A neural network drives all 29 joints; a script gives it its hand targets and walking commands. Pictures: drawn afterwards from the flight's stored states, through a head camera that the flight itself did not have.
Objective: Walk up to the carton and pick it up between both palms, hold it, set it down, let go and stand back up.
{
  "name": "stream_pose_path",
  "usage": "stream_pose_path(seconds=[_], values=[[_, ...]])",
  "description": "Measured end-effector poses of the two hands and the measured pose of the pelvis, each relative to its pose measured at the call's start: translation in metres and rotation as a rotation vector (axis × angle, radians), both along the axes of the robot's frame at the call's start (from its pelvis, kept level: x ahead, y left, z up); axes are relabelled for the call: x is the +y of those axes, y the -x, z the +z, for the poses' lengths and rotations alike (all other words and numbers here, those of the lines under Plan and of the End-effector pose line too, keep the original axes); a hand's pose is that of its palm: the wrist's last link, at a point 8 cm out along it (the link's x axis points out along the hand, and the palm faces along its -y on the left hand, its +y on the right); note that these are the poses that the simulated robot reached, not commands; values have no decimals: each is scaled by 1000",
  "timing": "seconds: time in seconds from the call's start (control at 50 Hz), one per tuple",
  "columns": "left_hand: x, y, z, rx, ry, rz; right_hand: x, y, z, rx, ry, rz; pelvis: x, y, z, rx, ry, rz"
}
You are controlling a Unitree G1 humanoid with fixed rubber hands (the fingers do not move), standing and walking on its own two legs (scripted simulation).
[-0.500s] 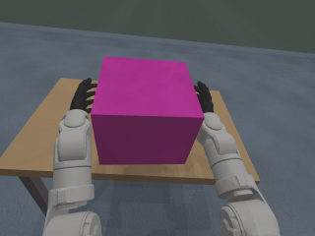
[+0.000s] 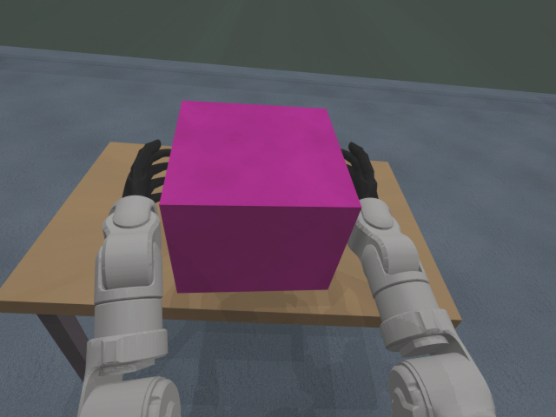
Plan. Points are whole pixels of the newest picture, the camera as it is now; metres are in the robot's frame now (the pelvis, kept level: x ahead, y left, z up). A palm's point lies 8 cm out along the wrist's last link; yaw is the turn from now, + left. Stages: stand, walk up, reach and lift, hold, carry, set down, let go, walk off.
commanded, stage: hold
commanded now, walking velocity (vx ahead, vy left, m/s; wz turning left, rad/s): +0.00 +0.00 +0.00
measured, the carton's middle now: (255, 196) +0.38 +0.01 +0.17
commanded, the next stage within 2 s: none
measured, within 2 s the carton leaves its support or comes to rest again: neither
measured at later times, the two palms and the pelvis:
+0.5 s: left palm (144, 198) +0.36 +0.16 +0.19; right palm (364, 201) +0.36 -0.15 +0.18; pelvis +0.00 +0.00 +0.00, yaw +0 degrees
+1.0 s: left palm (144, 198) +0.36 +0.16 +0.18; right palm (363, 200) +0.36 -0.14 +0.18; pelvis +0.00 +0.00 +0.00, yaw +0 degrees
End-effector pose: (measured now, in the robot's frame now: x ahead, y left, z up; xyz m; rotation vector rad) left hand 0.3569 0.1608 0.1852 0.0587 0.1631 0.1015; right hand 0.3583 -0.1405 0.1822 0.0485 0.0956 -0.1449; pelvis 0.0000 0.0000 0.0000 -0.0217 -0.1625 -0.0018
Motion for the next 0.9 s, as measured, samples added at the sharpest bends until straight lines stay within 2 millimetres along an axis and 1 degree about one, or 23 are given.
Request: stream_pose_path(seconds=[0.18, 0.28, 0.44, 0.56, 0.8, 0.9], values=[[-3, -3, 1, 7, -1, -7, -3, -1, -1, 6, 1, -8, -1, 1, 0, 2, -2, -1], [-5, -2, 3, -6, -8, -13, -5, 1, 2, -9, 1, -10, -1, 1, 0, 0, 0, -1], [-5, -1, 0, 7, -11, -11, -5, 2, -2, 2, -3, -9, -1, 2, 0, -3, -2, -2], [-5, 0, 1, -1, -9, -13, -5, 4, -2, -8, -3, -12, -1, 3, 0, -3, -2, -1], [-3, -2, 2, 1, -7, -9, -3, 0, 2, -7, 2, -7, -2, 3, 0, 0, -2, -1], [-2, -2, -2, 12, 0, -9, -2, 0, -1, 2, 3, -8, -1, 2, 0, -2, -3, 0]])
